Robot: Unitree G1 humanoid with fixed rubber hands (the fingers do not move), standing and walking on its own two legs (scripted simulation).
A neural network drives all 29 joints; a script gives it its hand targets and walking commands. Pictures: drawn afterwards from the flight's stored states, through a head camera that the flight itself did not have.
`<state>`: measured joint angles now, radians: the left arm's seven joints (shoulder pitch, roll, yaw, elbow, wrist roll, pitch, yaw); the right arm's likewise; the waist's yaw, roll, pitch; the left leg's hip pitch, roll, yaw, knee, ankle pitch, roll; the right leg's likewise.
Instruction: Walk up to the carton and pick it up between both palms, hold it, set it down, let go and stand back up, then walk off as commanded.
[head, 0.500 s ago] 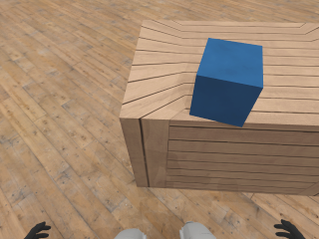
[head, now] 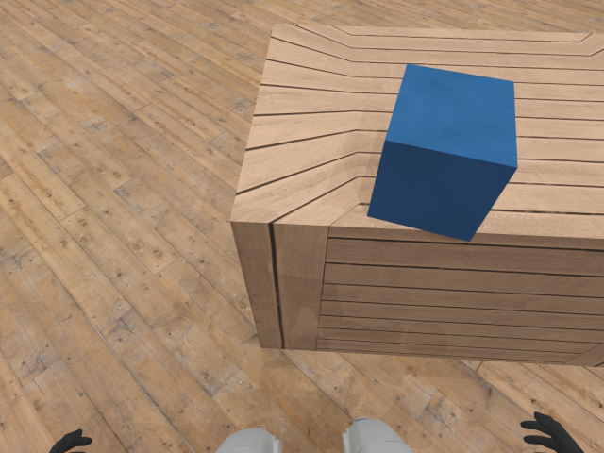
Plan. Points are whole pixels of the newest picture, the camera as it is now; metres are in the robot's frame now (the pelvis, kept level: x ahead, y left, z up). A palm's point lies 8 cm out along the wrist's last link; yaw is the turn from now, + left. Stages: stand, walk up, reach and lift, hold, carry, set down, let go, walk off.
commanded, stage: walk up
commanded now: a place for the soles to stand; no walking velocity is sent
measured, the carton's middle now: (437, 151) +0.59 -0.23 +0.04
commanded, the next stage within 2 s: none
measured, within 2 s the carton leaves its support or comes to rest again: neither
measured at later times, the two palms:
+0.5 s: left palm out of the picture +0.07 +0.32 -0.06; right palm out of the picture +0.10 -0.35 -0.08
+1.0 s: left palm out of the picture +0.08 +0.31 -0.06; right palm out of the picture +0.09 -0.35 -0.08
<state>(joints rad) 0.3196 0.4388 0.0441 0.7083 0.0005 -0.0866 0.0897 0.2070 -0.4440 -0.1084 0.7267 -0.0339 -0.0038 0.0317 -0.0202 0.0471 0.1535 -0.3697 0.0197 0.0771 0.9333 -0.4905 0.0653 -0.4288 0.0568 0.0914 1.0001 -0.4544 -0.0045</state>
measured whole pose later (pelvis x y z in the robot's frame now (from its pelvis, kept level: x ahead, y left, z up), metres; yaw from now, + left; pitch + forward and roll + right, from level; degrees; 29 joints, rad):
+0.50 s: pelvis -0.02 -0.01 +0.00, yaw -1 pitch -5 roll -1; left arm 0.34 0.44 0.04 0.71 0.00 -0.09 0.08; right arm 0.18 -0.46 -0.11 0.73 -0.03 0.03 0.03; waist -0.02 0.07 0.15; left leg -0.38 0.03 0.09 1.04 -0.58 0.06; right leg -0.44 0.06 0.08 0.86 -0.34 0.00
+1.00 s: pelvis -0.01 -0.02 +0.00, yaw +0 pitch -6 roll +0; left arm 0.32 0.44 0.04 0.71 0.00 -0.08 0.07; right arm 0.20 -0.44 -0.09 0.73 -0.03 0.03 0.02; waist -0.02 0.03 0.15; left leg -0.37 0.02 0.08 1.05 -0.60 0.05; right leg -0.42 0.06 0.09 0.86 -0.34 0.00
